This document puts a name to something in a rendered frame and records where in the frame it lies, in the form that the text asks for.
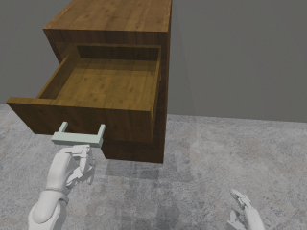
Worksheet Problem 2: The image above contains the left robot forearm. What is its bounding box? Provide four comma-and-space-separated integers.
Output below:
27, 190, 69, 230

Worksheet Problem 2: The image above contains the right robot hand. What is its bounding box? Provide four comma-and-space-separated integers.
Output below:
227, 188, 266, 230

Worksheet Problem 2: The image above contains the cabinet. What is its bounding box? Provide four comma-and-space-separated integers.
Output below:
42, 0, 173, 164

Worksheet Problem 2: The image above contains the drawer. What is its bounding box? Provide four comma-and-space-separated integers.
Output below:
6, 44, 161, 143

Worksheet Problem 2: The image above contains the handle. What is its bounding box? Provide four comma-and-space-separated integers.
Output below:
51, 122, 106, 148

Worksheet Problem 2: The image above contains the left robot hand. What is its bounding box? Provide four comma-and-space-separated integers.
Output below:
45, 144, 97, 196

